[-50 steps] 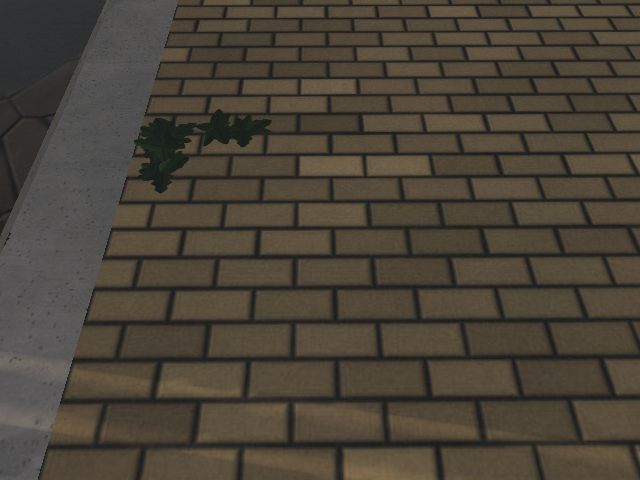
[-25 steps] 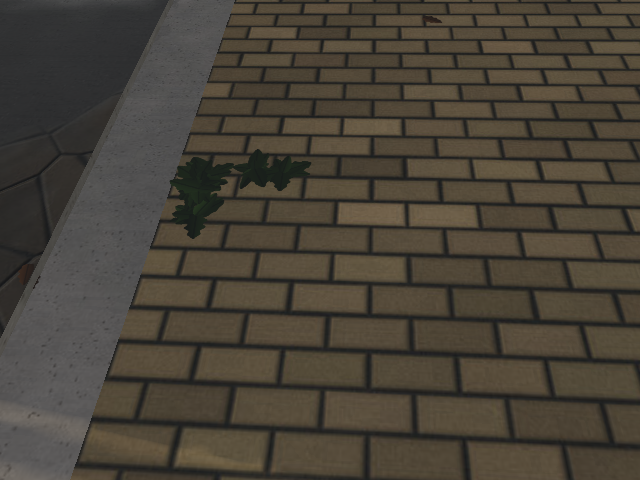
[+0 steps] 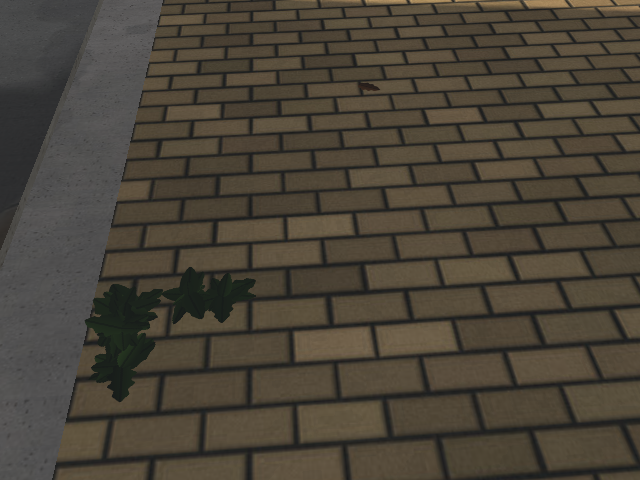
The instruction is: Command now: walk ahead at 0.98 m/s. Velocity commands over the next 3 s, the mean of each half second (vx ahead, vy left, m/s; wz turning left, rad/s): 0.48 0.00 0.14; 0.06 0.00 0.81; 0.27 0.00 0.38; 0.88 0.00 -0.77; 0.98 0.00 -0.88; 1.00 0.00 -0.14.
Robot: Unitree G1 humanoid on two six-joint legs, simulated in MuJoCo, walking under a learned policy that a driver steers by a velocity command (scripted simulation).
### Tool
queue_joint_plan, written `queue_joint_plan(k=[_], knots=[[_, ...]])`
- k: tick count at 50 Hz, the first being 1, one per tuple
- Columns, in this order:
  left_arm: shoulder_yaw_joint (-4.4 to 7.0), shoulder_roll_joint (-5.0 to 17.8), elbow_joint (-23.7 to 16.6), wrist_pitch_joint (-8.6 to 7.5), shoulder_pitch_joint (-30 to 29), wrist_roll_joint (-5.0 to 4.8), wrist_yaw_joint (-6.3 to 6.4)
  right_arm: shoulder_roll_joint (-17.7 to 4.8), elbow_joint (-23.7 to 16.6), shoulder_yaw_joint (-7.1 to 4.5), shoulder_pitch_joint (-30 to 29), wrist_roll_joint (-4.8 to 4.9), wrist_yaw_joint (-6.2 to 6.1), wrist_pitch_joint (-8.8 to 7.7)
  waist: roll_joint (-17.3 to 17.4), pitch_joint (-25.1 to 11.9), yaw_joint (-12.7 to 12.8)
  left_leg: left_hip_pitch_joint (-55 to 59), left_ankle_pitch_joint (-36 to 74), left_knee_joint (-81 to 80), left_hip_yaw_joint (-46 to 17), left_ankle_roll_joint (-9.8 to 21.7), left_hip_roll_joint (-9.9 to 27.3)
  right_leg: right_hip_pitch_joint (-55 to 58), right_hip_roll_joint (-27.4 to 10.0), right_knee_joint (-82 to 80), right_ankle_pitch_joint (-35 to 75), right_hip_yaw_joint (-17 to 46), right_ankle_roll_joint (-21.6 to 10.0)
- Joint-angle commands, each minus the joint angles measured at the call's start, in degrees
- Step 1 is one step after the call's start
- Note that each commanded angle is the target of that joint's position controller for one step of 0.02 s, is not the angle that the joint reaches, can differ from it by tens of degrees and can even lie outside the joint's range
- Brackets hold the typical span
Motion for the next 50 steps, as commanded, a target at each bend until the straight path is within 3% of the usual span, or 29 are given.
queue_joint_plan(k=[1, 4, 6, 8, 9, 10, 11, 12, 13, 14, 15, 17, 18, 19, 22, 27, 32, 35, 36, 37, 38, 39, 40, 41, 42, 43, 44, 47, 50], knots=[[-0.11, 1.6, -3.9, -1.16, -5.4, -0.23, -0.82, -7.6, -5.1, -0.66, -3.7, 0.84, -1.34, -1.81, 1.6, 9.8, 1.7, -14.6, 9.5, -14.7, -7.2, 8.0, 12.9, 9.7, 1.4, -14.8, 13.2, -3.0, 0.9], [-0.36, 1.2, -6.4, -2.27, -12.4, -0.55, -2.69, -9.1, -3.7, -0.62, 0.8, 1.01, -2.26, -0.28, 1.1, 13.0, -0.7, -5.1, 17.7, -13.5, -4.9, 6.6, 14.1, 11.7, 5.0, -28.8, 15.4, -4.8, 0.5], [0.35, 2.5, -7.6, -2.83, -12.7, -0.23, -3.89, -10.4, -3.0, -0.86, 2.7, 0.39, -2.59, 1.35, 4.3, 11.2, -0.1, 3.3, 34.0, -7.5, -4.9, 5.2, 15.8, 14.0, 8.6, -32.8, 12.3, -6.3, -0.5], [2.37, 6.8, -5.2, -2.71, -1.9, -0.25, -3.82, -12.1, -3.2, -1.37, 1.5, -0.97, -2.74, 2.69, 9.0, 2.8, 6.0, 11.1, 56.1, 5.6, -5.5, 3.1, 16.1, 23.3, 12.9, -31.1, 5.7, -7.1, -2.7], [3.27, 8.7, -2.1, -2.43, 9.4, -0.33, -3.41, -12.9, -4.0, -1.55, -2.0, -1.48, -2.65, 3.41, 10.6, -2.8, 12.5, 9.2, 61.0, 18.9, -4.0, 1.0, 14.5, 34.5, 12.6, -32.3, 8.1, -6.4, -4.3], [3.85, 12.7, 0.4, -1.85, 19.1, 1.00, -2.61, -10.4, -6.0, -0.82, -2.9, -2.25, -2.66, 3.27, 6.9, -12.4, 15.1, -2.8, 44.8, 36.6, -3.4, -1.0, 11.5, 53.9, 2.9, -26.0, 26.6, 1.7, -6.3], [4.02, 16.5, 1.9, -1.89, 21.4, 3.84, -2.89, 2.5, -4.4, 2.27, 12.4, -2.00, -1.29, 2.20, -17.0, -25.3, 6.3, -26.2, -17.7, 65.7, -7.6, -4.8, -1.4, 79.5, -15.7, -22.3, 47.8, 27.8, -19.8], [3.70, 11.6, 2.2, -1.56, 24.0, 3.08, -3.30, -3.8, -1.6, 1.41, 14.7, 0.68, -0.75, 1.09, -11.3, -36.7, 10.2, -29.0, -20.0, 73.8, -18.6, -4.1, -2.0, 82.7, -15.5, -30.0, 35.0, 38.4, -21.6], [3.17, 9.5, 1.3, -1.05, 17.6, 1.74, -2.95, -7.6, -4.8, 0.23, 3.9, 2.03, -1.02, 0.98, -7.9, -26.7, 10.0, -32.8, -17.1, 71.7, -15.5, -3.9, 2.5, 73.7, -12.4, -32.1, 30.2, 28.2, -17.9], [2.37, 7.2, 0.9, -0.79, 11.1, 0.66, -2.44, -9.0, -8.0, 0.07, -4.4, 1.31, -1.76, 1.05, 0.0, -16.5, 8.3, -33.0, -12.7, 65.4, -11.8, -3.9, 5.8, 60.8, -9.5, -34.6, 29.7, 20.4, -14.7], [1.61, 5.5, 0.7, -0.86, 7.4, 0.77, -2.11, -9.2, -8.8, -0.52, -8.8, 0.81, -2.35, 1.60, 3.4, -9.4, 6.5, -31.8, -11.2, 62.1, -10.2, -4.5, 7.2, 49.8, -7.5, -37.2, 31.9, 16.0, -13.5], [1.19, 4.0, 1.8, -1.49, 5.5, 2.61, -2.09, -6.3, -8.1, -0.68, -5.2, 0.99, -2.59, 3.63, 2.0, -6.8, 2.5, -23.3, -9.3, 56.1, -10.8, -4.7, 10.0, 38.2, -5.9, -41.5, 33.5, 8.8, -12.5], [1.25, 4.4, 2.2, -1.80, 4.4, 2.92, -2.17, -4.5, -8.0, -0.53, -3.6, 1.20, -2.87, 4.51, 0.8, -5.8, 1.0, -21.4, -8.6, 52.9, -10.1, -5.1, 10.2, 34.4, -5.8, -43.2, 33.1, 5.4, -12.8], [1.77, 6.0, 2.4, -1.84, 3.5, 2.91, -1.94, -4.4, -8.8, -0.75, -4.3, 1.21, -3.29, 5.21, -0.3, -4.4, 0.5, -21.8, -7.8, 50.6, -8.9, -5.5, 10.1, 31.9, -5.7, -44.5, 33.2, 3.0, -13.0], [3.00, 9.2, 2.4, -0.51, 2.1, 2.30, 0.01, -6.4, -12.0, -1.88, -8.0, 0.60, -3.80, 6.90, -1.9, -4.2, 0.2, -25.6, -0.6, 45.1, -7.5, -6.2, 11.4, 32.3, -6.8, -46.7, 25.7, -1.6, -12.7], [3.58, 10.3, 1.5, 2.49, -0.3, 1.57, 2.44, -7.8, -16.1, -3.44, -15.4, 0.65, -2.74, 8.48, -3.1, -1.5, 2.7, -26.5, 8.4, 35.3, -4.3, -5.8, 12.4, 33.5, -6.7, -49.2, 0.7, -7.5, -10.6], [4.49, 11.6, 1.5, 5.03, 0.0, 0.41, 2.44, -8.5, -20.2, -4.76, -19.7, 0.85, -0.80, 9.23, -3.4, -0.5, 4.7, -27.5, 2.2, 26.8, -0.3, -3.9, 11.1, 42.6, -10.2, -44.6, -2.5, -8.6, -8.6], [4.99, 11.8, 1.3, 5.90, -1.5, -0.99, 2.12, -7.9, -21.1, -5.44, -17.3, 1.11, -0.06, 9.32, -2.9, -1.5, 2.6, -22.2, 3.4, 16.3, 2.8, -0.9, 8.5, 45.4, -10.4, -36.7, 1.4, -10.9, -4.3], [4.96, 10.5, 2.2, 6.11, 0.8, -1.20, 1.85, -9.3, -20.8, -6.19, -15.1, 0.77, -0.56, 9.16, -0.1, -1.7, 2.0, -17.4, 10.2, 10.9, 1.3, 1.1, 7.4, 43.6, -7.7, -30.4, -0.6, -12.8, -1.0], [4.71, 8.9, 1.6, 6.17, 1.6, 0.18, 1.57, -15.9, -20.4, -8.42, -10.8, 0.45, -1.76, 8.86, 11.2, -1.8, 1.4, -9.3, 32.5, 5.7, -11.4, 5.3, 13.3, 34.2, -1.2, -14.9, -9.7, -16.7, 3.7], [3.83, 6.1, -2.1, 5.84, -1.2, 2.45, 1.20, -22.6, -21.5, -9.45, -9.6, -0.49, -2.36, 8.36, 24.2, -1.9, 3.8, 2.7, 49.9, 6.3, -31.8, 15.1, 23.3, 11.9, 9.0, 1.9, -39.5, -13.8, 8.6], [3.85, 6.9, -3.4, 5.13, -5.5, 2.48, 0.89, -20.1, -22.1, -8.75, -8.0, -1.56, -1.66, 6.71, 15.6, -9.7, 0.6, 4.7, 43.7, 4.8, -35.9, 18.6, 25.2, 7.5, 10.8, 11.0, -40.8, -1.0, 7.8], [4.22, 8.1, -3.8, 4.78, -7.4, 0.81, 0.86, -19.3, -22.7, -8.51, -10.4, -1.23, -1.34, 5.50, 10.0, -9.3, 1.3, 4.9, 39.1, 4.0, -32.0, 16.1, 23.1, 5.7, 10.3, 12.4, -35.9, 1.8, 6.1], [4.42, 8.1, -2.9, 4.65, -6.6, 0.51, 1.41, -18.0, -23.5, -8.28, -13.9, 0.29, -1.76, 5.28, 6.0, -7.7, 3.2, 2.9, 33.8, 4.2, -28.3, 12.7, 20.1, 5.5, 9.3, 10.3, -30.5, 3.0, 5.4], [4.67, 8.7, -2.5, 4.70, -6.6, 1.04, 1.94, -15.6, -24.5, -7.54, -16.4, 1.51, -2.29, 5.71, 5.7, -6.8, 4.0, 0.7, 31.6, 4.1, -26.8, 10.8, 19.2, 6.1, 8.5, 7.9, -27.4, 3.7, 5.3], [4.92, 8.9, -2.8, 4.76, -6.4, 1.17, 2.04, -14.4, -25.3, -7.04, -18.1, 1.80, -2.94, 6.32, 7.0, -6.9, 4.9, -1.7, 30.3, 4.0, -25.6, 10.0, 17.7, 8.6, 8.6, 6.1, -25.2, 4.1, 5.4], [4.94, 8.6, -2.8, 4.74, -6.0, 1.03, 1.89, -14.0, -26.1, -6.85, -18.5, 1.37, -3.40, 6.82, 7.7, -7.4, 5.2, -3.1, 30.2, 4.0, -24.8, 9.4, 16.4, 10.5, 9.7, 4.9, -23.3, 3.8, 5.6], [4.44, 6.5, -3.1, 4.68, -6.6, 0.44, 1.74, -15.1, -27.3, -7.29, -16.8, 0.97, -4.43, 7.50, 7.6, -7.7, 4.3, -2.4, 27.6, 4.5, -26.1, 8.6, 14.5, 11.6, 12.3, -4.2, -20.3, 4.5, 6.6], [4.42, 6.5, -3.2, 4.82, -6.7, 0.22, 1.58, -15.8, -28.7, -7.48, -17.1, 0.89, -5.04, 8.23, 9.3, -6.9, 3.8, -4.2, 19.9, 4.4, -29.2, 8.1, 13.5, 13.7, 13.6, -10.7, -18.9, 5.6, 7.4]])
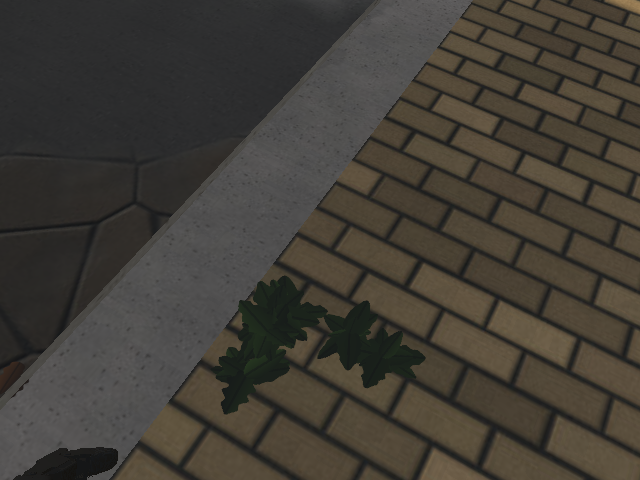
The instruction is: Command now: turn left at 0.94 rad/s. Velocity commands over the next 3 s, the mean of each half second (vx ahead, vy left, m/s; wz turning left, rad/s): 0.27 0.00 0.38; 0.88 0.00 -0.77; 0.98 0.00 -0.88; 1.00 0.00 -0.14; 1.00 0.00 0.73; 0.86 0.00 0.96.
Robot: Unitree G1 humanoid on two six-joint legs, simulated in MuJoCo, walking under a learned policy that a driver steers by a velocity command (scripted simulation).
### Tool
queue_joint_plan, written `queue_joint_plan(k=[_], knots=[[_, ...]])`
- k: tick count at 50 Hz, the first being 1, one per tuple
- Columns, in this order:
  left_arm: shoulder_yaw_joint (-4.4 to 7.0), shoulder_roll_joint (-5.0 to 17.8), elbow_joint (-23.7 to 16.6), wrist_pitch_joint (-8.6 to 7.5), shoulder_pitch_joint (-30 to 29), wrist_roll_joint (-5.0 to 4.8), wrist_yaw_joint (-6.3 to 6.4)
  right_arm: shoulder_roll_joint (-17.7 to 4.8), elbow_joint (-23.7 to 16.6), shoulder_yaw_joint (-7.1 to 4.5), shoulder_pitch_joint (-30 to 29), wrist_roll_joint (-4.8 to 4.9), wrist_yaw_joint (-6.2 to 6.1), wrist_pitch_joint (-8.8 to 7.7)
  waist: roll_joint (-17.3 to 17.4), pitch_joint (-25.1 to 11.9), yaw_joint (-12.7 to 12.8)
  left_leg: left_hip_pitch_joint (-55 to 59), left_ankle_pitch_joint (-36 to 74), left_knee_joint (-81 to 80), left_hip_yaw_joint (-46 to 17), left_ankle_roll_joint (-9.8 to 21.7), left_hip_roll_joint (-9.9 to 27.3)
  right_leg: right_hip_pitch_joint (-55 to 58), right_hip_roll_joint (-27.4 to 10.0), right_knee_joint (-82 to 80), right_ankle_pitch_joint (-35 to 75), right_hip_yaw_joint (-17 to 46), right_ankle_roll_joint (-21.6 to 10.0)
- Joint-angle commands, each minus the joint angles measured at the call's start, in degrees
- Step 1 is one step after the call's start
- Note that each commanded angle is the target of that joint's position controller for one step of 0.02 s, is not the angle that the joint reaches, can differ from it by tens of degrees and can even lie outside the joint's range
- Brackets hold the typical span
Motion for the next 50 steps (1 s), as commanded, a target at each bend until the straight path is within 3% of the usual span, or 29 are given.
queue_joint_plan(k=[1, 6, 10, 11, 12, 13, 14, 15, 16, 17, 19, 21, 23, 25, 27, 28, 29, 30, 31, 32, 33, 34, 35, 41, 45, 47, 48, 49, 50], knots=[[0.85, 3.5, -3.5, -0.59, -0.8, -0.32, -0.13, -9.9, -6.0, -2.68, -1.5, -0.15, -0.87, -0.09, 8.8, -10.9, 0.8, 13.2, 10.3, -4.7, -18.1, 7.6, 12.4, -2.0, 1.5, -5.8, 1.8, 1.0, 0.7], [1.45, 4.6, -3.9, -1.41, 0.1, -0.55, -0.88, -10.1, -7.9, -2.59, -2.8, -0.39, -0.47, 0.75, 10.9, -9.5, -0.1, 10.8, 7.1, -3.9, -23.6, 6.9, 10.9, 3.2, 2.4, -12.9, 1.2, 2.0, 0.1], [1.94, 5.9, -3.0, -2.18, 5.0, -0.23, -1.92, -8.9, -9.0, -1.53, -5.3, -0.30, 0.08, 1.06, 11.5, -11.1, 0.9, 9.9, 13.2, 0.3, -23.9, 5.8, 9.7, 13.4, 0.5, -23.5, 4.4, -0.3, -1.6], [2.04, 5.9, -2.5, -2.25, 7.8, -0.12, -2.19, -8.2, -9.0, -0.98, -5.5, 0.04, 0.27, 1.10, 9.6, -12.6, 2.2, 6.0, 1.4, 0.8, -22.7, 4.7, 7.9, 20.8, -0.6, -29.1, 9.2, -1.2, -2.8], [2.37, 6.8, -2.6, -1.95, 9.3, 0.25, -2.13, -5.2, -8.3, 0.20, -3.0, -0.35, 0.55, 1.10, 2.7, -13.1, 2.0, -1.5, -20.4, 6.0, -18.6, 2.5, 3.5, 28.7, -6.8, -32.4, 5.1, 4.4, -5.3], [2.24, 8.4, -2.7, -1.58, 13.2, 0.99, -1.91, -1.5, -7.8, 1.76, -1.4, -0.99, 0.81, 0.66, -7.4, -11.8, 2.2, -11.2, -29.9, 19.2, -7.0, -0.6, -4.4, 32.7, -15.4, -38.0, -15.0, 17.1, -9.9], [3.11, 12.7, -1.8, -2.61, 14.9, 2.44, -2.56, -3.1, -10.2, 1.43, -3.0, 0.08, 0.93, -0.98, -17.1, -5.4, 1.9, -21.1, -25.9, 30.4, -5.3, -1.3, -3.8, 26.7, -22.1, -46.3, -34.3, 37.6, -18.0], [2.50, 10.2, -2.9, -3.35, 12.0, 1.29, -2.30, -6.6, -8.9, 0.92, -3.6, 0.02, 1.04, -2.23, -13.0, 0.0, 1.2, -22.8, -20.5, 33.9, -5.1, -1.9, 0.3, 22.9, -22.8, -47.1, -34.3, 37.3, -18.5], [1.90, 8.8, -3.3, -3.31, 10.9, -0.26, -1.63, -8.6, -7.7, 0.37, -3.6, -1.09, 1.54, -3.09, -9.3, 1.1, 0.4, -21.9, -15.1, 34.3, -1.0, -3.2, 3.3, 21.9, -20.3, -46.3, -28.4, 31.7, -16.6], [1.61, 8.7, -3.7, -3.10, 12.4, -0.99, -1.37, -7.9, -6.9, 0.44, -4.5, -2.08, 1.81, -4.02, -6.6, -0.3, 1.4, -19.8, -12.1, 34.6, 1.4, -4.1, 4.4, 22.0, -17.7, -45.9, -23.6, 28.1, -15.2], [1.31, 9.1, -3.4, -3.05, 16.1, -1.57, -1.23, -4.5, -7.3, 1.35, -7.5, -2.58, 2.19, -6.00, -4.3, -0.4, 2.9, -15.6, -6.8, 31.7, 4.9, -5.2, 4.7, 19.6, -13.3, -46.2, -15.3, 22.6, -13.9], [1.22, 8.4, -3.6, -2.77, 18.8, -1.72, -0.80, -1.3, -7.8, 2.37, -9.8, -1.62, 2.08, -7.37, -6.4, -0.5, 3.8, -10.5, -6.2, 22.5, 7.5, -6.1, 3.2, 17.8, -9.9, -45.6, -9.8, 18.4, -13.8], [1.26, 8.5, -4.6, -2.38, 18.4, -2.05, -0.44, 0.3, -7.9, 2.69, -10.9, -0.58, 2.15, -8.38, -9.3, -0.7, 3.3, -1.9, -8.2, 11.5, 8.7, -6.9, 0.6, 14.1, -7.3, -43.9, -6.4, 16.2, -13.8], [1.42, 9.0, -5.3, -1.97, 18.7, -2.42, -0.44, -0.4, -8.0, 2.03, -11.0, 0.53, 2.42, -9.00, -11.0, -1.4, 2.5, 3.4, -9.5, 4.6, 8.0, -7.3, -0.6, 13.5, -7.4, -41.4, -6.6, 18.5, -14.3], [0.91, 7.5, -6.6, -1.39, 17.1, -2.97, -0.56, -1.5, -6.9, 1.22, -8.6, 1.80, 2.26, -9.27, -9.2, -2.1, 0.3, 11.7, -1.4, -5.6, 7.0, -6.1, 1.2, 10.6, -6.7, -37.7, -7.8, 20.2, -12.9], [0.39, 5.8, -7.4, -1.41, 16.5, -2.94, -0.79, -2.9, -5.9, 0.62, -6.0, 2.12, 1.87, -9.25, -7.8, -3.3, -0.9, 18.8, -0.2, -7.9, 7.2, -5.4, 3.4, 6.6, -5.5, -34.6, -8.1, 19.3, -11.4], [-0.38, 3.1, -8.6, -1.89, 14.8, -2.79, -1.17, -4.9, -4.3, -0.16, 1.3, 2.08, 1.22, -9.14, -6.1, -6.7, -4.1, 31.7, -1.1, -6.9, 3.6, -3.8, 9.4, -2.4, -3.8, -26.5, -10.0, 16.7, -8.6], [-2.12, -3.0, -9.1, -2.55, 17.3, -2.08, -1.76, -7.1, -3.3, -0.39, 9.7, 0.48, 0.83, -8.51, 3.8, -14.9, -6.2, 44.5, -9.1, -4.9, -7.3, -1.0, 20.8, -10.2, 0.5, -6.8, -14.0, 8.7, -6.0], [-2.18, -1.5, -13.4, -3.95, 15.8, -4.23, -1.82, -11.9, -1.5, -1.81, 9.8, -1.44, 1.82, -7.99, 18.2, -12.0, -4.4, 41.7, -25.9, -10.2, -26.0, 6.1, 32.5, -25.2, -2.3, 2.5, -10.6, 4.3, -5.7], [-1.58, 2.2, -12.8, -3.89, 14.0, -4.34, -1.69, -8.6, -1.8, -1.19, 8.0, -1.54, 2.16, -8.22, 13.3, -7.9, -4.6, 38.3, -31.8, -11.5, -25.4, 7.0, 31.4, -29.0, -7.6, 11.0, -6.4, 1.9, -5.0], [-1.02, 3.6, -12.3, -3.47, 12.8, -3.43, -1.99, -5.7, -1.2, -0.29, 7.9, -1.31, 2.15, -8.26, 11.1, -4.2, -4.9, 36.2, -28.0, -12.0, -19.8, 5.7, 27.9, -31.6, -7.7, 16.1, -2.7, 0.8, -5.0], [-0.90, 3.2, -11.1, -2.96, 14.0, -2.54, -2.24, -4.6, -1.1, 0.28, 7.2, -1.51, 2.18, -8.15, 8.4, -3.8, -3.9, 33.7, -23.0, -12.4, -14.3, 4.7, 25.4, -30.5, -8.9, 20.5, -0.2, -0.5, -4.9], [-1.02, 2.5, -11.2, -2.56, 13.5, -2.45, -2.71, -3.6, -0.1, 0.68, 5.9, -1.59, 2.30, -7.95, 7.3, -0.6, -2.8, 29.9, -17.4, -13.5, -9.5, 4.2, 23.6, -30.7, -10.1, 21.7, 2.1, -0.7, -4.7], [-1.40, 1.3, -13.3, -1.35, 7.8, -2.44, -3.70, -2.9, 4.2, 1.39, 3.6, -2.40, 2.11, -8.60, 6.2, 6.7, -0.5, 16.8, 1.1, -19.2, 11.8, 2.1, 18.0, -24.3, -10.6, 18.7, 15.9, -2.9, -2.5], [-2.29, 0.2, -15.4, -1.89, -0.4, -2.33, -5.89, -6.2, 7.1, 0.71, 6.7, -1.70, 1.87, -8.30, 2.6, 9.6, -2.8, 19.0, 8.8, -21.5, 19.9, 0.3, 18.3, -16.4, -9.6, 0.5, 21.2, -10.2, -6.3], [-1.90, 1.3, -16.1, -2.10, -0.9, -2.82, -6.51, -9.9, 7.7, 0.11, 6.7, -1.82, 1.88, -7.54, 4.7, 7.5, -1.0, 22.5, 37.6, -16.9, 22.9, -0.3, 19.0, -7.9, -5.2, -5.1, 17.5, -15.7, -9.5], [-1.15, 3.1, -16.3, -1.94, 0.8, -3.15, -6.42, -12.0, 7.9, -0.27, 7.2, -1.82, 1.71, -6.89, 7.6, 4.5, 1.1, 25.9, 56.2, -11.7, 23.3, -0.4, 19.9, -4.1, -2.4, -5.0, 14.1, -17.8, -10.8], [0.01, 5.5, -15.7, -1.60, 5.9, -3.56, -6.27, -13.8, 7.6, -0.68, 6.5, -1.81, 1.54, -6.13, 10.5, 0.5, 5.0, 27.7, 69.8, -3.1, 23.5, -0.2, 20.8, 2.1, 0.0, -4.6, 9.7, -18.8, -12.1], [1.91, 9.4, -13.6, -1.00, 16.0, -3.71, -6.05, -15.2, 6.8, -1.08, 5.0, -1.49, 1.58, -5.71, 12.4, -5.3, 10.6, 24.6, 76.6, 9.6, 23.1, 0.2, 21.4, 15.5, 2.2, -4.8, 6.5, -18.9, -13.8]])
Over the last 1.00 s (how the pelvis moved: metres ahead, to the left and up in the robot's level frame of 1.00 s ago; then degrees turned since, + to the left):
0.38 0.02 0.00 31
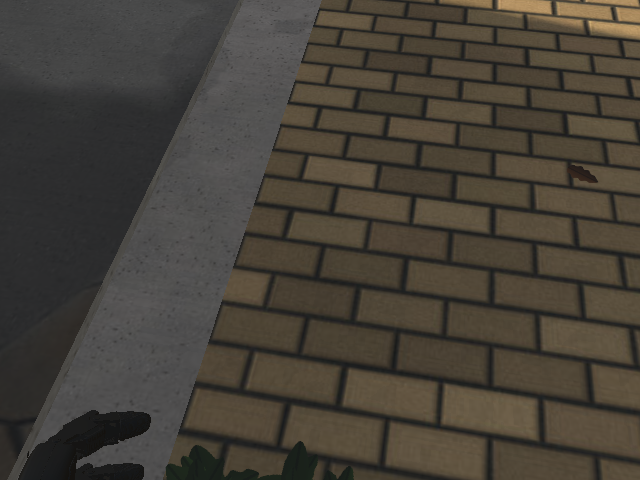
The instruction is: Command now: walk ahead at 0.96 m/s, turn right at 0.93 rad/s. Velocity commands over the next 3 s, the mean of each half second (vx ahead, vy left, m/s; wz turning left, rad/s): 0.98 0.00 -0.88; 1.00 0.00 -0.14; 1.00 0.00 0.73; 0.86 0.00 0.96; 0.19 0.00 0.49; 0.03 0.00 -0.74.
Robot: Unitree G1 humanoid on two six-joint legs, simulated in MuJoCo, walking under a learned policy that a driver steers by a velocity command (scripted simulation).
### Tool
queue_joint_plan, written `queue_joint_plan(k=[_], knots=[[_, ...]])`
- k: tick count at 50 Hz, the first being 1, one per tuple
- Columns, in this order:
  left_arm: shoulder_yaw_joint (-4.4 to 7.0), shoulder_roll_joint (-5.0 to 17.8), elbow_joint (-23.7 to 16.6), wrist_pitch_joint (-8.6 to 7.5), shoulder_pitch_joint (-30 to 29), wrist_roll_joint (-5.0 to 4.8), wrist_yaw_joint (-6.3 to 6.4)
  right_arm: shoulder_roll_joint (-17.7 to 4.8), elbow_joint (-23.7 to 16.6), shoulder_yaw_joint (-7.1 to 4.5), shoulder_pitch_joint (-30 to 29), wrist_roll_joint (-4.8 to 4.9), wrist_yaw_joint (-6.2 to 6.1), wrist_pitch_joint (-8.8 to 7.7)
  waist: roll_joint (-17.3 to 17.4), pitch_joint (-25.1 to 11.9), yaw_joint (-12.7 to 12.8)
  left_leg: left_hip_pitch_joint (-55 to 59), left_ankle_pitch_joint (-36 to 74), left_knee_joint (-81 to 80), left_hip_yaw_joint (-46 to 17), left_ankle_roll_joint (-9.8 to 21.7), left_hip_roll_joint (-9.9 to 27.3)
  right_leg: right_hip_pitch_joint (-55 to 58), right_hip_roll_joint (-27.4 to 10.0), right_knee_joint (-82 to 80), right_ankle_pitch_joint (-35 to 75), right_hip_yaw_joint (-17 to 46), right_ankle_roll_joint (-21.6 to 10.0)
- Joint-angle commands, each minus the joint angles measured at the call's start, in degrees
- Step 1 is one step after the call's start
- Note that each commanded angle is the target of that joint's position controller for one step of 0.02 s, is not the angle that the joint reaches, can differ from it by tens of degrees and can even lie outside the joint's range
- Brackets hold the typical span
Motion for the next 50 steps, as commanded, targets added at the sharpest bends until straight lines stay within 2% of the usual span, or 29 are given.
queue_joint_plan(k=[1, 2, 3, 4, 5, 6, 8, 9, 13, 16, 19, 21, 22, 23, 24, 25, 26, 27, 28, 29, 31, 34, 36, 39, 43, 46, 48, 49, 50], knots=[[6.74, 14.3, 2.5, 0.88, 27.5, -0.32, 0.88, -15.2, -7.8, -3.17, -10.4, 1.02, -0.47, -0.61, 9.8, -12.0, 21.0, -26.1, 89.2, 37.5, -3.7, 8.4, 10.8, 49.1, 7.7, -5.9, -2.0, -1.0, -6.4], [6.78, 16.4, 5.5, 1.69, 29.4, -0.40, 2.00, -4.9, -8.6, -0.26, -7.7, -0.45, -0.20, -1.96, -5.4, -10.5, 15.9, -46.0, 15.2, 61.4, -6.7, 6.0, 1.5, 62.7, 0.2, -6.0, -5.0, 14.7, -8.4], [6.31, 19.0, 1.8, 0.00, 25.1, 1.09, 1.71, -0.9, -14.3, 1.89, -3.2, 1.41, 0.32, -5.03, -19.0, -24.3, 7.9, -63.8, -4.2, 78.2, -20.3, 5.2, -7.8, 75.6, -11.8, -22.8, -26.4, 53.0, -21.6], [5.49, 13.1, 1.1, -1.10, 26.5, 1.52, 1.70, -8.5, -15.6, 0.76, -12.6, 2.27, 0.47, -7.13, -6.8, -24.2, 13.9, -66.6, 5.0, 74.1, -27.7, 7.7, -3.9, 72.3, -12.3, -32.0, -35.5, 58.2, -16.6], [5.13, 12.3, 2.0, -2.25, 26.0, 2.27, 1.73, -8.1, -17.5, 0.79, -17.1, 3.82, 0.20, -7.57, -2.2, -13.9, 11.8, -67.5, 7.6, 70.4, -26.2, 8.5, -3.0, 62.7, -11.7, -34.7, -32.6, 55.6, -14.4], [4.62, 11.2, 1.7, -3.14, 21.7, 2.51, 1.52, -6.9, -16.5, 1.20, -16.8, 2.65, -0.33, -7.39, 6.9, -8.1, 7.5, -63.5, 10.3, 65.3, -26.4, 8.3, -0.5, 51.0, -10.1, -34.6, -26.2, 50.6, -12.8], [3.64, 8.6, 0.2, -3.61, 14.5, 3.53, 2.03, -6.6, -14.5, 0.71, -12.2, 1.17, -0.03, -5.43, 4.7, -3.4, 1.6, -55.4, 12.3, 59.3, -27.3, 6.8, 2.1, 35.8, -4.7, -34.4, -17.1, 40.1, -12.4], [3.30, 7.5, 0.4, -3.49, 13.3, 2.92, 2.34, -6.8, -14.2, 0.46, -11.8, 0.76, 0.07, -4.45, 2.9, -1.3, 0.7, -54.6, 12.4, 56.0, -26.6, 5.8, 2.5, 31.8, -3.1, -35.6, -14.9, 36.8, -12.4], [2.49, 6.0, 2.8, -3.28, 15.4, 1.35, 4.53, -3.8, -18.4, 1.43, -23.3, -1.60, 0.01, -3.70, 1.0, 5.4, 3.7, -50.3, 24.9, 37.0, -20.4, 1.9, 0.3, 18.4, 3.1, -36.9, -0.8, 25.5, -10.3], [3.13, 7.3, 4.9, -2.59, 18.7, 0.86, 5.03, -1.1, -21.1, 1.99, -31.1, -0.47, 0.69, -4.34, -1.5, 3.7, 8.1, -41.6, 37.1, 21.0, -18.3, 1.4, -4.0, 16.4, 4.9, -35.6, -1.7, 24.5, -6.6], [3.24, 6.7, 7.1, -2.73, 20.8, 0.22, 5.44, -4.3, -22.1, 0.45, -33.2, 1.71, 1.12, -4.92, -4.6, 1.9, 9.4, -40.0, 40.8, 12.7, -21.3, 1.7, -4.0, 26.4, 1.5, -32.8, -3.7, 28.5, -5.1], [3.26, 5.9, 8.9, -2.15, 21.9, 0.67, 6.01, -5.9, -21.8, -0.40, -32.3, 2.11, 1.41, -5.28, -5.9, 1.7, 8.6, -42.0, 37.6, 10.6, -21.4, 3.2, -3.1, 36.6, -1.6, -28.9, 6.4, 29.6, -4.4], [3.51, 6.5, 9.3, -1.75, 21.8, 1.42, 6.01, -7.5, -20.9, -1.43, -27.8, 2.12, 1.33, -5.40, -7.1, -1.2, 6.2, -38.4, 33.4, 11.4, -20.2, 4.5, -4.1, 40.7, -2.3, -24.2, 19.7, 29.5, -3.8], [3.60, 7.8, 9.0, -1.29, 20.0, 2.98, 5.40, -9.6, -19.4, -2.77, -19.0, 2.68, 0.85, -5.14, -8.0, -7.0, 0.6, -30.1, 30.4, 12.2, -18.1, 6.6, -4.8, 42.7, -1.7, -14.7, 33.4, 27.7, -2.4], [2.69, 6.5, 7.2, -1.23, 15.7, 4.57, 4.73, -10.5, -17.2, -3.04, -5.3, 2.71, 0.19, -4.34, -8.4, -15.9, -6.8, -12.2, 24.9, 17.9, -21.1, 9.2, -0.2, 34.2, -0.9, 1.2, 33.5, 26.2, -0.9], [0.75, -1.6, 7.4, -1.83, 27.8, 3.05, 4.36, -14.4, -14.7, -3.66, 1.8, 0.68, 0.52, -4.14, 14.0, -27.5, -1.1, 11.5, 5.1, 15.7, -47.7, 19.1, 13.4, 14.1, 7.4, 26.3, 1.0, 21.6, 2.7], [-0.82, -1.3, 7.9, -2.35, 30.0, -0.33, 4.26, -12.0, -12.3, -3.33, 4.4, 0.61, 2.06, -4.37, 28.1, -30.0, -1.5, 14.9, -18.3, 1.3, -71.9, 21.2, 19.1, 2.6, 8.2, 35.6, -20.7, 19.5, 3.5], [0.12, 4.0, 6.8, -2.34, 20.8, -1.02, 4.52, -6.9, -13.0, -2.41, 0.9, 1.16, 1.62, -3.93, 18.7, -18.1, -3.7, 7.3, -18.7, -1.0, -66.6, 18.4, 17.0, -2.4, 4.3, 36.6, -17.1, 17.4, 2.6], [0.20, 5.6, 5.0, -2.75, 12.5, 0.25, 4.40, -5.7, -12.2, -1.99, -1.8, 0.65, 1.42, -3.21, 7.1, -10.3, -4.0, -2.0, -8.3, -1.0, -57.1, 16.9, 14.2, -2.0, 2.6, 34.2, -14.4, 15.4, 2.2], [-0.04, 4.4, 3.3, -3.45, 7.1, 1.47, 4.20, -5.8, -11.4, -1.82, -2.7, -0.14, 1.69, -3.03, 1.0, -4.9, -3.1, -10.1, 0.2, -1.5, -50.9, 16.9, 11.9, -1.3, 1.6, 31.3, -14.0, 14.7, 1.9], [-0.19, 2.1, 3.1, -3.47, 7.3, 1.18, 3.56, -2.5, -10.1, -0.50, -5.5, -0.61, 2.09, -3.43, 3.6, -1.6, 1.8, -18.7, 6.6, -3.8, -43.1, 16.9, 8.6, 2.5, -1.5, 25.2, -12.2, 15.2, 1.3], [-1.05, -0.1, 3.1, -2.90, 7.5, 1.37, 3.18, -1.8, -8.3, 0.16, -5.7, 1.43, 2.51, -3.59, 4.4, 2.1, 4.6, -24.2, 10.4, -7.2, -38.7, 18.3, 8.6, 0.1, -4.1, 18.7, -10.9, 13.6, 1.9], [-1.58, -0.2, 1.7, -3.32, 3.7, 2.24, 3.00, -4.9, -7.5, -0.44, -4.9, 1.34, 1.97, -3.82, 3.1, 4.7, 4.4, -25.3, 14.3, -9.9, -35.9, 19.1, 9.2, -4.2, -5.2, 13.4, -3.3, 12.6, 3.3], [-2.00, 0.1, -0.7, -4.24, -4.6, 2.95, 2.19, -5.5, -6.0, -0.21, -1.9, 1.84, 1.27, -4.05, 2.1, 6.5, 1.7, -28.9, 23.7, -13.8, -26.0, 16.7, 6.0, 2.0, -4.1, -0.1, 10.7, 8.2, 4.5], [-1.52, 0.4, -3.2, -5.22, -12.6, 1.85, 0.74, -6.3, -2.5, 0.41, 4.2, 2.54, 0.98, -2.88, 2.7, 7.5, -0.8, -22.1, 32.3, -15.4, -20.3, 15.0, 7.1, 9.4, -0.2, -13.6, 16.8, 4.7, 3.8], [0.65, 4.4, -4.3, -5.34, -8.9, 1.72, 0.90, -8.7, -0.7, 0.46, 5.6, 1.52, 0.55, -1.26, 9.1, 1.0, 3.8, -13.4, 66.0, -2.8, -21.6, 13.4, 9.8, 18.2, 4.3, -15.2, 6.7, 3.6, 2.1], [3.35, 9.1, 0.1, -4.16, 12.8, 0.97, 2.78, -11.1, -0.9, 0.29, 1.7, 0.28, 0.00, -0.06, 11.9, -10.5, 16.9, -23.9, 73.1, 22.9, -20.3, 10.8, 7.9, 45.5, 2.9, -13.4, 2.2, 5.4, 0.2], [4.66, 14.7, 3.2, -3.26, 25.6, 1.68, 4.23, -4.8, -3.4, 1.96, 3.1, -1.90, -0.32, -0.55, 0.2, -22.2, 18.1, -40.3, 40.5, 45.3, -21.0, 9.5, 2.8, 67.2, -12.1, -8.9, -6.1, 22.6, -0.5], [4.19, 14.9, 3.9, -4.09, 25.8, 3.30, 2.91, 3.3, -3.9, 4.13, 12.3, 2.22, 0.19, -2.03, -20.0, -36.5, 11.3, -53.6, 4.1, 63.2, -26.5, 8.6, -4.8, 78.5, -22.3, -23.7, -35.3, 52.4, -8.6]])
Over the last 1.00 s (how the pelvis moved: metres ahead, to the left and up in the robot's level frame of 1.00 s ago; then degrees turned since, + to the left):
0.32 -0.04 -0.05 -16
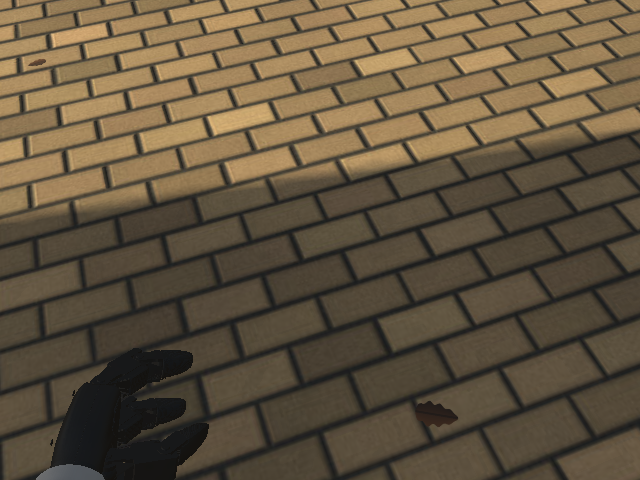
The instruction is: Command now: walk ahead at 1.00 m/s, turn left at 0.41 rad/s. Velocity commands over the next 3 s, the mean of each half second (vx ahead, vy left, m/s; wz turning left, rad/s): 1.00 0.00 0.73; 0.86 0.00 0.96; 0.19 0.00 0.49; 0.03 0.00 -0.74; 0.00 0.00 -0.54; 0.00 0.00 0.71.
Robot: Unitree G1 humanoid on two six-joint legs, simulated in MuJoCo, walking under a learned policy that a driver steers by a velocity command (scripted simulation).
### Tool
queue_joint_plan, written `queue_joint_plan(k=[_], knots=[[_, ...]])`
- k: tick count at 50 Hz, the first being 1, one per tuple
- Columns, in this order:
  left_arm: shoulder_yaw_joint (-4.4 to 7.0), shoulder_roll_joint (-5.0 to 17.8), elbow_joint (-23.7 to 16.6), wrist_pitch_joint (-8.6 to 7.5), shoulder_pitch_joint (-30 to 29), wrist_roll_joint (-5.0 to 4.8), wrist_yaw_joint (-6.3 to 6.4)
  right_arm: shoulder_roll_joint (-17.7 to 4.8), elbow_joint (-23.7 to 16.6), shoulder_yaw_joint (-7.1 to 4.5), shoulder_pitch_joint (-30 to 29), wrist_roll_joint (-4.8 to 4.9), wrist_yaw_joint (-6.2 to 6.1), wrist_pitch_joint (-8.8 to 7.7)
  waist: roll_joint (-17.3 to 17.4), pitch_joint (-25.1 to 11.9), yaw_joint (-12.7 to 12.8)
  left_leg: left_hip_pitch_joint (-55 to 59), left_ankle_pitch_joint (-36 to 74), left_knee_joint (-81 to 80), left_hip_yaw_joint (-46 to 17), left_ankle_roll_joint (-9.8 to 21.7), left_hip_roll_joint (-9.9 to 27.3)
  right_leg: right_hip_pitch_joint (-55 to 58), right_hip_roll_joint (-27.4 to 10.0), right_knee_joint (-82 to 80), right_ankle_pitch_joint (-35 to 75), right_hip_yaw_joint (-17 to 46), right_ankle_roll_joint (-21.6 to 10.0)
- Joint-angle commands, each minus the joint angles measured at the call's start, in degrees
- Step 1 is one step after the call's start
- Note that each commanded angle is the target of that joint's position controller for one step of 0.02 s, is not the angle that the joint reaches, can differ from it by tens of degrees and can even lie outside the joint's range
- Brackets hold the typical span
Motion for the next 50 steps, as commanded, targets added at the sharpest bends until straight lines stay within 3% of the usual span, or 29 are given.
queue_joint_plan(k=[1, 2, 3, 4, 6, 8, 10, 15, 18, 20, 21, 22, 23, 24, 25, 26, 27, 29, 31, 36, 39, 41, 43, 44, 45, 46, 47, 49, 50], knots=[[5.41, 12.2, 4.7, 0.29, 30.3, 1.30, 0.79, -7.2, -7.1, -1.28, -0.4, 4.40, -0.47, -2.86, -16.4, -26.6, 14.3, -48.3, 3.1, 44.5, -6.3, 2.9, -0.8, 62.2, -21.9, -21.4, -42.0, 48.6, -9.3], [4.74, 9.6, 5.6, 0.06, 27.7, 1.08, 1.06, -8.7, -9.3, -2.02, -8.2, 5.11, -0.64, -2.87, -11.6, -15.1, 14.3, -52.7, 6.1, 44.8, -3.8, 2.6, 1.0, 53.9, -20.6, -20.7, -34.0, 37.9, -7.5], [4.58, 9.0, 6.8, -0.43, 24.6, 1.55, 0.91, -7.2, -10.1, -1.78, -11.4, 3.95, -0.76, -2.61, -3.8, -9.2, 11.7, -50.8, 9.3, 42.2, -3.2, 2.5, 3.7, 43.6, -19.4, -21.5, -22.6, 30.2, -7.1], [4.34, 7.1, 7.6, -1.04, 21.7, 2.42, 0.76, -6.5, -10.2, -2.22, -11.7, 2.48, -0.63, -1.94, -3.6, -6.6, 8.7, -47.4, 11.9, 39.3, -3.5, 2.4, 5.9, 35.8, -17.4, -22.4, -16.4, 24.1, -7.0], [3.93, 3.8, 9.0, -1.53, 17.4, 2.25, 0.68, -3.9, -9.3, -2.41, -8.5, 3.03, 0.24, 0.57, -6.6, -4.0, 4.6, -42.3, 12.5, 37.1, -3.8, 2.2, 8.6, 27.8, -15.5, -25.4, -11.1, 14.6, -6.5], [4.16, 3.8, 10.1, -1.76, 14.7, 1.05, 0.73, -2.7, -10.2, -2.41, -10.9, 2.87, 0.42, 2.52, -6.0, 1.1, 3.2, -44.5, 12.8, 35.3, -3.0, 1.8, 9.7, 23.0, -15.3, -28.4, -5.6, 6.8, -5.1], [4.48, 5.2, 10.4, -1.86, 13.9, 1.72, 1.20, -2.9, -11.7, -2.35, -14.0, 2.22, 0.57, 2.92, -4.1, 4.2, 2.7, -47.6, 19.3, 31.6, -2.6, 1.1, 9.6, 21.6, -13.8, -30.0, -0.1, 0.0, -4.7], [5.07, 9.9, 11.0, -1.58, 17.4, 1.77, 2.62, -4.5, -14.9, -2.10, -24.0, 1.74, 3.03, 1.61, 1.5, 7.5, 5.6, -46.9, 35.7, 12.3, 5.4, 3.1, 6.0, 27.5, -11.1, -32.2, 8.1, -11.6, -2.5], [5.87, 14.7, 11.0, -0.15, 19.3, 1.62, 3.31, -7.0, -17.0, -2.97, -26.4, 2.25, 4.75, 0.97, -1.0, 4.9, 4.7, -40.4, 34.7, 4.6, 13.0, 5.6, 0.3, 36.8, -12.1, -25.6, 39.8, -14.5, 0.1], [6.77, 18.2, 10.1, 1.78, 18.3, 0.84, 3.74, -10.7, -16.1, -4.88, -17.5, 3.29, 4.52, 1.94, -6.8, -1.2, -1.5, -30.4, 25.4, 6.8, 16.2, 7.5, -4.7, 41.2, -13.8, -11.1, 67.4, -14.5, 0.1], [7.03, 19.0, 9.0, 2.38, 15.7, 0.44, 3.54, -14.3, -13.8, -6.67, -6.6, 3.24, 4.06, 2.94, -8.5, -6.2, -7.4, -17.4, 20.1, 8.5, 15.1, 9.4, -6.0, 37.0, -14.5, 2.1, 71.9, -13.4, -0.8], [6.59, 17.3, 8.3, 2.03, 12.9, -0.03, 3.09, -18.4, -10.1, -9.01, 6.3, 3.08, 2.89, 3.79, -5.8, -10.8, -13.4, 1.7, 21.0, 3.7, 10.2, 11.7, -6.0, 26.1, -11.9, 21.0, 61.1, -12.1, -0.1], [3.76, 6.7, 6.8, -0.13, 11.1, 0.42, 2.29, -20.6, -8.8, -9.60, 5.6, 3.05, 2.02, 4.57, 16.6, -3.9, -9.9, 7.2, 26.2, -1.6, -1.5, 16.3, -1.9, 7.5, 3.4, 52.3, -10.5, -10.5, 2.9], [1.56, 1.8, 1.8, -3.21, 21.5, -0.84, 1.39, -18.8, -13.2, -7.16, -2.9, 0.43, 2.53, 2.32, 23.8, -16.2, 3.1, 17.8, 0.6, -15.1, -40.7, 29.0, 9.4, -12.0, 7.9, 63.6, -27.9, 6.0, 2.9], [2.19, 8.9, 0.8, -5.03, 14.1, -1.10, 0.96, -13.3, -15.5, -6.49, -3.5, 0.18, 2.81, 1.00, 10.3, -16.9, -1.5, 14.8, -13.0, -24.8, -48.2, 25.3, 11.4, -12.4, 4.0, 57.8, -21.8, 12.2, -0.5], [2.72, 9.6, -1.0, -5.32, 9.0, -2.34, 1.10, -11.9, -14.5, -6.20, -3.7, -0.19, 3.27, -0.53, 1.0, -7.6, 0.6, 5.3, -13.0, -28.3, -46.8, 22.3, 10.8, -13.1, 2.7, 50.7, -18.7, 10.9, -1.5], [2.51, 8.5, -0.1, -4.75, 9.3, -1.02, 1.82, -10.9, -14.7, -5.84, -6.9, 0.12, 3.62, -1.67, -7.6, -5.2, 3.9, -2.3, -9.3, -27.0, -42.7, 20.2, 9.5, -9.2, -0.5, 44.0, -15.8, 11.6, -1.4], [3.04, 8.6, 1.2, -3.02, 11.8, 0.99, 2.05, -11.2, -16.3, -5.74, -13.0, 0.16, 2.70, -2.08, -6.5, -1.3, 7.5, -15.8, 1.6, -25.7, -33.1, 19.7, 4.0, -1.7, -2.4, 36.8, -13.7, 12.5, 1.3], [3.26, 8.4, 1.1, -1.70, 10.6, 1.52, 2.51, -9.9, -16.0, -5.23, -13.2, 1.20, 1.53, -1.86, -5.3, 0.5, 7.7, -21.1, 8.1, -26.7, -26.2, 18.9, 1.4, 0.5, -3.7, 27.8, -13.3, 11.0, 3.8], [1.92, 2.9, -4.6, -1.44, -4.1, 1.55, 2.09, -10.4, -14.2, -5.58, -11.0, 2.00, -0.90, -0.25, 0.6, 2.8, 0.7, -32.5, 12.2, -25.5, -16.2, 13.5, -4.9, 11.9, 0.9, -0.9, 8.6, 4.8, 7.9], [3.86, 6.6, -5.1, -1.99, -4.2, -0.73, 1.78, -10.0, -12.8, -5.91, -9.2, 2.76, -1.13, -0.09, 4.1, 0.4, -0.1, -26.6, 6.9, -21.4, -20.8, 11.4, -3.4, 16.2, 1.6, -7.2, 11.2, 8.2, 8.5], [5.04, 8.9, -5.0, -2.54, -3.1, -1.13, 1.85, -9.5, -12.2, -6.27, -8.8, 2.83, -1.46, 0.44, 5.6, 0.4, 0.9, -19.0, 13.3, -15.5, -23.2, 9.7, -2.1, 15.5, 1.4, -10.6, 7.2, 8.9, 7.4], [7.19, 11.9, -2.7, -3.12, 9.7, -0.05, 2.17, -9.3, -13.4, -6.44, -11.1, 1.85, -1.30, 1.50, 6.0, -8.1, 8.6, -16.0, 32.0, 3.2, -20.5, 4.8, -5.1, 28.9, 0.4, -10.9, 6.6, 7.2, 4.1], [7.33, 13.8, -1.3, -2.72, 21.6, 1.01, 2.48, -4.6, -15.6, -4.80, -11.4, 0.05, -1.06, 1.92, 1.9, -19.5, 12.3, -25.2, 19.8, 22.4, -16.2, 2.4, -7.2, 47.6, -9.4, -4.0, 7.7, 14.9, 1.2], [7.76, 18.8, 0.3, -2.00, 23.6, 3.04, 1.38, -0.4, -18.0, -3.21, 0.7, 2.43, -0.62, 1.72, -27.4, -29.9, 4.7, -45.0, -13.9, 41.1, -9.8, -0.8, -13.6, 65.0, -26.8, -12.2, 5.5, 48.9, -11.1], [7.05, 13.7, -0.8, -1.13, 21.7, 2.40, 1.30, -7.1, -16.7, -3.68, -0.1, 3.15, -0.81, 2.33, -23.7, -28.3, 6.1, -50.9, -7.9, 47.6, -9.3, -1.8, -5.1, 62.9, -26.6, -14.2, -6.4, 53.2, -10.8], [5.82, 8.5, -1.8, -0.14, 18.4, 2.23, 2.14, -10.5, -18.0, -4.51, -9.0, 2.65, -0.91, 2.95, -15.6, -18.9, 8.8, -52.7, -3.4, 48.3, -6.1, -2.7, -3.2, 54.8, -23.1, -14.5, -1.9, 39.8, -8.9], [5.09, 7.4, -0.5, 1.20, 13.1, 2.30, 2.73, -12.7, -20.4, -5.90, -18.3, 0.29, -1.06, 3.71, -2.7, -6.9, 7.4, -48.0, 0.7, 42.7, -2.4, -3.2, 0.5, 36.4, -17.0, -15.1, 20.0, 20.4, -6.0], [5.10, 8.0, 1.0, 1.06, 12.2, 2.47, 2.99, -11.4, -21.0, -5.95, -16.4, 0.99, -0.59, 4.18, -6.4, -5.9, 4.8, -45.2, 0.6, 40.6, -2.3, -3.3, 2.3, 31.5, -16.7, -15.7, 24.3, 17.0, -6.8]])
Over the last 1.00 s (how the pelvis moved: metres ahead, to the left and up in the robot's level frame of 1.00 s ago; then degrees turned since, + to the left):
0.82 -0.28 0.01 -29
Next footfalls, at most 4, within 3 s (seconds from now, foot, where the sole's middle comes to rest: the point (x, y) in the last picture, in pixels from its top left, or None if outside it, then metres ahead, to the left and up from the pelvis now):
0.44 left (242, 417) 0.58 0.15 -0.74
0.88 right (225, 248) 1.02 0.19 -0.74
1.30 left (103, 300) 0.90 0.48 -0.74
1.70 right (185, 234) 1.08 0.29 -0.74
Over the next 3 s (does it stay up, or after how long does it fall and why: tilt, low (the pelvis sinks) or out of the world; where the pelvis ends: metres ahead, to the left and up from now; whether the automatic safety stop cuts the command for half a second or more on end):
stays up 1.00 0.41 0.03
